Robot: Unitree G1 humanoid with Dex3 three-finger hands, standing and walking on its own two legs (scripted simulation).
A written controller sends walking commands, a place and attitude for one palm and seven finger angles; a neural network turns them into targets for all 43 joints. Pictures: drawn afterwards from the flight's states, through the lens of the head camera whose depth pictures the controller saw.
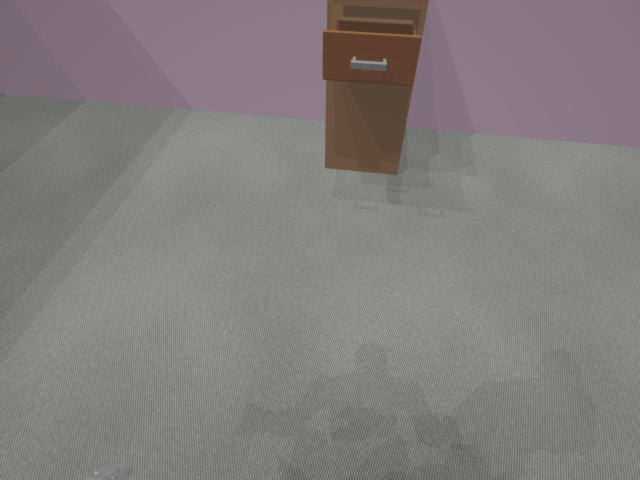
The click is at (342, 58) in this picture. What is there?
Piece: drawer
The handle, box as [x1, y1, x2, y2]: [350, 57, 386, 70]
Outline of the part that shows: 350,64 350,68 385,70 386,66 385,59 383,59 382,62 360,61 356,60 355,57 353,57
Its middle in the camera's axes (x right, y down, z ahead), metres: +0.16 -0.60 +1.33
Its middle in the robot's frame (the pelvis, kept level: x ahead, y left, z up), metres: +1.40 -0.09 -0.08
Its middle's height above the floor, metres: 0.69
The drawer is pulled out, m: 0.28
